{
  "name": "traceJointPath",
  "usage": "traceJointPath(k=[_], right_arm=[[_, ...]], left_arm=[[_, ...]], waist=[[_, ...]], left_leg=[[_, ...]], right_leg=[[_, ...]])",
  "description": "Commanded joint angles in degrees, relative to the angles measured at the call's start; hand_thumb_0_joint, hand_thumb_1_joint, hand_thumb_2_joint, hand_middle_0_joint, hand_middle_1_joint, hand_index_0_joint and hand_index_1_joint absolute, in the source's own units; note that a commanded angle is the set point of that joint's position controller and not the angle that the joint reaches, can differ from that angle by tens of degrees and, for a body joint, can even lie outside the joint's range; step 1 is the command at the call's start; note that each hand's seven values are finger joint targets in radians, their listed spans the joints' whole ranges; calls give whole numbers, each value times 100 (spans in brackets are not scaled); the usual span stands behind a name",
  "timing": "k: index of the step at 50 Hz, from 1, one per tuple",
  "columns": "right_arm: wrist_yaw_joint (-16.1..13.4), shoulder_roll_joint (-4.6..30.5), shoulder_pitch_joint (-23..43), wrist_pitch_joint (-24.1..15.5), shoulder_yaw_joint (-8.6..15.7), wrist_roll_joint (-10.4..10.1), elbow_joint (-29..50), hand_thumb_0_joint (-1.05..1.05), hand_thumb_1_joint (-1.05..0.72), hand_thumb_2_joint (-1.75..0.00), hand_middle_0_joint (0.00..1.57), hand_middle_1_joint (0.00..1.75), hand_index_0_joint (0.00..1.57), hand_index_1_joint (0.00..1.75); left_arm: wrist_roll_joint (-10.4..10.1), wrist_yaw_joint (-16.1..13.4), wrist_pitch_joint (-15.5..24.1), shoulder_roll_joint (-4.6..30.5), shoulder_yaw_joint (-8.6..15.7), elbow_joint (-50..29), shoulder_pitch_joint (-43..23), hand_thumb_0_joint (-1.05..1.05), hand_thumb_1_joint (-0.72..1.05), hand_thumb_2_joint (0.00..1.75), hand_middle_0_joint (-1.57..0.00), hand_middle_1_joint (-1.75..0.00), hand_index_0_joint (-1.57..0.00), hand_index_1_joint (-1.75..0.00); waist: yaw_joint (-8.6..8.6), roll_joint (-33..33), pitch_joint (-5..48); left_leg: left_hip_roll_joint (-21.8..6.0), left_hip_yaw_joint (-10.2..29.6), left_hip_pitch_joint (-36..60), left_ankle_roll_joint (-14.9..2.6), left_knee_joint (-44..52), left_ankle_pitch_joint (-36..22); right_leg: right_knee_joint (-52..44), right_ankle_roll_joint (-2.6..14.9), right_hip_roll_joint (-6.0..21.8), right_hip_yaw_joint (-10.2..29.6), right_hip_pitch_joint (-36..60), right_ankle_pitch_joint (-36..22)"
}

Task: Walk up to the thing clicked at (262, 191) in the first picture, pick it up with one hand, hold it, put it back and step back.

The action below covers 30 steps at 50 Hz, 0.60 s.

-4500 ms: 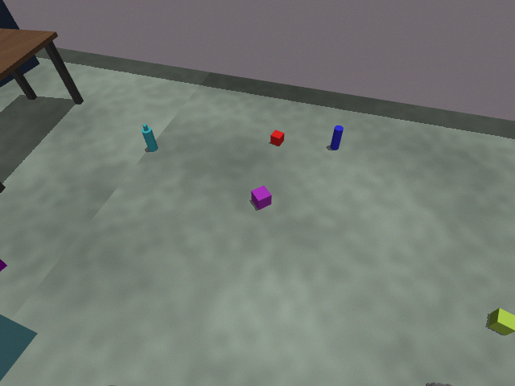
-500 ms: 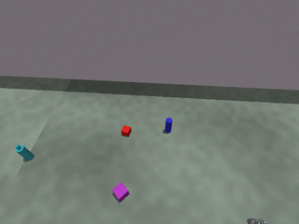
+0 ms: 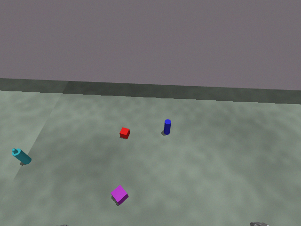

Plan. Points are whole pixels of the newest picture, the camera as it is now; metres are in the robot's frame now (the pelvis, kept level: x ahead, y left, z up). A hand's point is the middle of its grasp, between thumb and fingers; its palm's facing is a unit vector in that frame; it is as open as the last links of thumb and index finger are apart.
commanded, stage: stand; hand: left
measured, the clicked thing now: (119, 194) +0.39 +0.23 -0.75
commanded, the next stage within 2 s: none
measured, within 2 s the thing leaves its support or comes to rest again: neither
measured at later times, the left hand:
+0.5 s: hand out of the picture +0.06 +0.25 -0.16, palm faces -0.02 -0.94 -0.35, open 7.4 cm
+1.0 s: hand out of the picture +0.08 +0.24 -0.16, palm faces -0.03 -0.94 -0.35, open 7.4 cm
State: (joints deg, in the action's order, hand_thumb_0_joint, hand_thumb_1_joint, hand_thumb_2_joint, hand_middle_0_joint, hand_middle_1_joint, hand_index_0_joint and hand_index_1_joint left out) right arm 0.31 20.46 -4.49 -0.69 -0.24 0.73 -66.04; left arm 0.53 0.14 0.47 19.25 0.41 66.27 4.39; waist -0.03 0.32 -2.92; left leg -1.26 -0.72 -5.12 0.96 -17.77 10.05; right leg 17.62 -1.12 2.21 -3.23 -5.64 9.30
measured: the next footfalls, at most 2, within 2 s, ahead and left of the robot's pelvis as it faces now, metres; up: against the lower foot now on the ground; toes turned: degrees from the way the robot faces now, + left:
none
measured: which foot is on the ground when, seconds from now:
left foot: down 0.00-1.00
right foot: down 0.00-1.00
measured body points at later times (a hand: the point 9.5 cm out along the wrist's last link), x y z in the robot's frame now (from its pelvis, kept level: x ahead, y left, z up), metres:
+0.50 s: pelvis +0.00 -0.01 +0.00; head +0.00 -0.01 +0.45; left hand +0.07 +0.30 -0.13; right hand +0.07 -0.31 -0.14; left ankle +0.00 +0.13 -0.75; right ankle +0.00 -0.13 -0.75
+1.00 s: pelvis +0.00 -0.01 +0.00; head +0.01 -0.01 +0.45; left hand +0.08 +0.29 -0.13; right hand +0.08 -0.31 -0.14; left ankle +0.00 +0.13 -0.75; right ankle +0.00 -0.13 -0.75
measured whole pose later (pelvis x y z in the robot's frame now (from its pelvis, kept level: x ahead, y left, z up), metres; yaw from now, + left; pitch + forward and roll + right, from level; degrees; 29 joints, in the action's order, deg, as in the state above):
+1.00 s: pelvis +0.00 -0.01 +0.00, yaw +0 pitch -2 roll +0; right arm 0.5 20.6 -6.2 -0.5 -0.6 0.9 -65.3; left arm 0.6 0.2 0.5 19.7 -0.2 64.8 6.3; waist 0.1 0.7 -2.6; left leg -2.1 -0.7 -5.4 1.6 -17.9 10.4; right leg 18.2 -0.4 1.4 -3.2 -6.2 9.9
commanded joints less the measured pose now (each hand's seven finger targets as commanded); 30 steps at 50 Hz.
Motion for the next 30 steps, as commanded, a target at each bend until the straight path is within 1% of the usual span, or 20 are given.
traceJointPath(k=[1, 2, 3, 4, 5, 6, 8, 10, 12, 13, 14, 17, 18, 20, 21, 22, 23, 27, 29, 30], right_arm=[[-77, 1152, 321, -96, 226, -27, 358, 0, -90, -90, 20, 30, 20, 30], [-77, 1158, 256, -88, 225, -21, 351, 0, -90, -90, 20, 30, 20, 30], [-72, 1210, 275, -86, 230, -31, 346, 0, -90, -90, 20, 30, 20, 30], [-66, 1170, 244, -82, 220, -20, 358, 0, -90, -90, 20, 30, 20, 30], [-58, 1199, 269, -91, 225, -24, 350, 0, -90, -90, 20, 30, 20, 30], [-55, 1180, 232, -96, 224, -17, 373, 0, -90, -90, 20, 30, 20, 30], [-51, 1175, 249, -99, 218, -10, 360, 0, -90, -90, 20, 30, 20, 30], [-54, 1196, 188, -98, 229, -5, 364, 0, -90, -90, 20, 30, 20, 30], [-56, 1165, 182, -99, 214, -10, 354, 0, -90, -90, 20, 30, 20, 30], [-48, 1168, 213, -98, 217, -19, 355, 0, -90, -90, 20, 30, 20, 30], [-48, 1226, 212, -100, 231, -17, 359, 0, -90, -90, 20, 30, 20, 30], [-49, 1176, 134, -101, 212, -11, 340, 0, -90, -90, 20, 30, 20, 30], [-48, 1172, 149, -97, 220, -4, 360, 0, -90, -90, 20, 30, 20, 30], [-43, 1180, 130, -103, 218, -6, 342, 0, -90, -90, 20, 30, 20, 30], [-48, 1184, 121, -99, 224, -13, 330, 0, -90, -90, 20, 30, 20, 30], [-46, 1146, 103, -99, 218, -1, 354, 0, -90, -90, 20, 30, 20, 30], [-50, 1191, 127, -96, 229, -1, 363, 0, -90, -90, 20, 30, 20, 30], [-46, 1161, 79, -96, 214, -12, 352, 0, -90, -90, 20, 30, 20, 30], [-49, 1179, 76, -88, 212, -14, 365, 0, -90, -90, 20, 30, 20, 30], [-47, 1146, 41, -88, 196, -16, 344, 0, -90, -90, 20, 30, 20, 30]], left_arm=[[1, -61, 128, 1251, 205, -345, -256, 0, 90, 90, -20, -30, -20, -30], [-1, -58, 120, 1257, 211, -353, -280, 0, 90, 90, -20, -30, -20, -30], [2, -51, 119, 1235, 196, -341, -205, 0, 90, 90, -20, -30, -20, -30], [-2, -49, 113, 1273, 208, -360, -258, 0, 90, 90, -20, -30, -20, -30], [-1, -46, 120, 1260, 199, -360, -186, 0, 90, 90, -20, -30, -20, -30], [0, -47, 119, 1272, 200, -380, -226, 0, 90, 90, -20, -30, -20, -30], [-9, -42, 127, 1288, 199, -393, -210, 0, 90, 90, -20, -30, -20, -30], [-4, -46, 126, 1290, 198, -422, -251, 0, 90, 90, -20, -30, -20, -30], [0, -38, 123, 1286, 197, -416, -213, 0, 90, 90, -20, -30, -20, -30], [-7, -41, 120, 1293, 190, -399, -166, 0, 90, 90, -20, -30, -20, -30], [-9, -39, 123, 1301, 194, -396, -148, 0, 90, 90, -20, -30, -20, -30], [-4, -34, 121, 1298, 191, -418, -185, 0, 90, 90, -20, -30, -20, -30], [-6, -37, 122, 1336, 201, -438, -162, 0, 90, 90, -20, -30, -20, -30], [-15, -37, 134, 1293, 179, -441, -139, 0, 90, 90, -20, -30, -20, -30], [-12, -42, 134, 1293, 185, -430, -123, 0, 90, 90, -20, -30, -20, -30], [-6, -47, 134, 1351, 200, -449, -147, 0, 90, 90, -20, -30, -20, -30], [-14, -50, 130, 1305, 193, -458, -156, 0, 90, 90, -20, -30, -20, -30], [-16, -49, 132, 1307, 185, -442, -73, 0, 90, 90, -20, -30, -20, -30], [-5, -44, 134, 1304, 180, -448, -66, 0, 90, 90, -20, -30, -20, -30], [-19, -43, 129, 1304, 182, -444, -78, 0, 90, 90, -20, -30, -20, -30]], waist=[[17, -75, 412], [-8, -97, 384], [11, -5, 367], [-6, -49, 323], [20, -20, 363], [-6, -39, 376], [23, -81, 395], [-9, -53, 410], [3, -81, 402], [19, -82, 329], [15, -38, 396], [-6, -91, 330], [10, -99, 444], [15, -67, 442], [6, -85, 405], [-19, -141, 440], [-10, -65, 455], [-2, -97, 368], [-6, -45, 395], [-9, -71, 324]], left_leg=[[-684, 540, -116, -132, 317, -878], [-658, 516, -172, -126, 322, -733], [-664, 528, -153, -146, 336, -583], [-633, 515, -267, -141, 358, -487], [-659, 543, -172, -144, 381, -521], [-640, 527, -215, -140, 371, -538], [-658, 532, -145, -139, 346, -508], [-652, 523, -173, -137, 337, -586], [-649, 530, -178, -143, 342, -517], [-648, 561, -163, -125, 374, -489], [-663, 549, -141, -158, 350, -447], [-637, 554, -209, -137, 376, -331], [-665, 536, -77, -156, 329, -515], [-670, 550, -95, -149, 319, -640], [-637, 534, -131, -152, 305, -558], [-651, 522, -104, -141, 301, -594], [-660, 518, -87, -151, 278, -673], [-643, 520, -118, -135, 302, -639], [-647, 504, -103, -159, 283, -542], [-627, 515, -178, -136, 331, -438]], right_leg=[[-233, 144, 595, 499, 139, -597], [-275, 154, 607, 533, 113, -464], [-307, 152, 601, 550, 86, -395], [-308, 158, 609, 546, 101, -360], [-297, 165, 606, 557, 83, -349], [-293, 168, 606, 545, 84, -357], [-294, 166, 610, 568, 55, -309], [-290, 173, 616, 580, 58, -377], [-271, 178, 620, 582, 49, -383], [-281, 172, 585, 563, -45, -241], [-293, 176, 602, 588, 19, -281], [-286, 173, 597, 597, -33, -151], [-237, 202, 613, 600, -29, -296], [-262, 187, 606, 587, 11, -389], [-304, 178, 601, 612, -5, -405], [-253, 193, 614, 614, 13, -432], [-244, 203, 614, 615, 18, -501], [-246, 199, 589, 588, -23, -469], [-267, 197, 604, 619, -21, -451], [-277, 193, 593, 621, -51, -333]])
